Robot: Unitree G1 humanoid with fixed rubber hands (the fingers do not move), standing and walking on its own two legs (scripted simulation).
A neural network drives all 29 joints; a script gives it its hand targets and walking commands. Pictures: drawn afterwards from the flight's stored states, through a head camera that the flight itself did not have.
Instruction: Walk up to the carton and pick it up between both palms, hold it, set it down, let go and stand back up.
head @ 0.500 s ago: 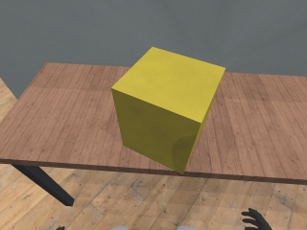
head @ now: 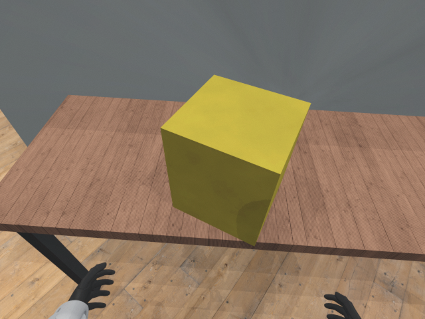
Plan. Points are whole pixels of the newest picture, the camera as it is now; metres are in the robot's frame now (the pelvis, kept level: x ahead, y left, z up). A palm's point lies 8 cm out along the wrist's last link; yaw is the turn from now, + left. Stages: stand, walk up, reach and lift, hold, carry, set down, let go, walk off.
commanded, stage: reach and lift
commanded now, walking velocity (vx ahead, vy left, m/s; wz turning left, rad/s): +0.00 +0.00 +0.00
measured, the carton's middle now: (234, 160) +0.42 -0.04 +0.07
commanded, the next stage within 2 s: none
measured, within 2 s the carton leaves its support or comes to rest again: neither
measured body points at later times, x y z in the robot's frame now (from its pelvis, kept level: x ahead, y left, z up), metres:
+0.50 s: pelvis -0.02 +0.02 +0.00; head -0.06 +0.05 +0.45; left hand +0.19 +0.26 -0.02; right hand +0.16 -0.22 -0.01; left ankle +0.04 +0.12 -0.72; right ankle +0.04 -0.13 -0.72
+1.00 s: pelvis -0.02 +0.04 +0.01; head -0.05 +0.06 +0.45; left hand +0.21 +0.27 +0.06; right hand +0.16 -0.16 +0.05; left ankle +0.04 +0.12 -0.72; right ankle +0.04 -0.12 -0.72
